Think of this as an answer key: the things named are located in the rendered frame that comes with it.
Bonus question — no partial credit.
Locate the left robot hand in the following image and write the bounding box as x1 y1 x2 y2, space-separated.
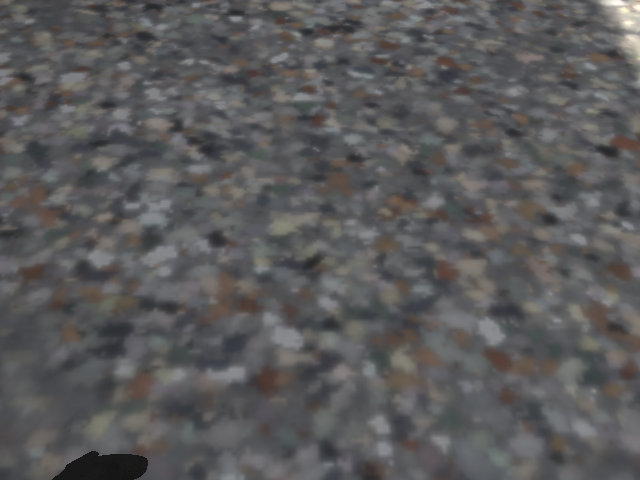
52 451 148 480

